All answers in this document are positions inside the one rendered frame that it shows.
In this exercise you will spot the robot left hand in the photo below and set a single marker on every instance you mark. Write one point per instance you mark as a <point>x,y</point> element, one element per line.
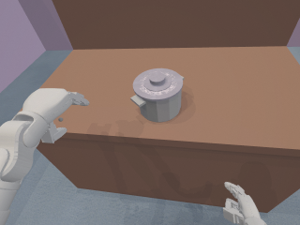
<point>49,103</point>

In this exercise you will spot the lid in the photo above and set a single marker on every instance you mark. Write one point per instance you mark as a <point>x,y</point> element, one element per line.
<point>170,88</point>

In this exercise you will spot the table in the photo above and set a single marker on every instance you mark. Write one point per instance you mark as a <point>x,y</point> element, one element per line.
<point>239,120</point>

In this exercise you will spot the robot right hand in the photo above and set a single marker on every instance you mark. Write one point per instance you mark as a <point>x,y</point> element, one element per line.
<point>237,212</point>

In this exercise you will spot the pot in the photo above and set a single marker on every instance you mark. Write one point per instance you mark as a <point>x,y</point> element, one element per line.
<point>159,111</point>

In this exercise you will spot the robot left forearm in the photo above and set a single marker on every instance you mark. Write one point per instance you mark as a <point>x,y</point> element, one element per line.
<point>19,138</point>

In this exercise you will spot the knob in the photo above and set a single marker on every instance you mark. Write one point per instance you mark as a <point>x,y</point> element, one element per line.
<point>157,78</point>

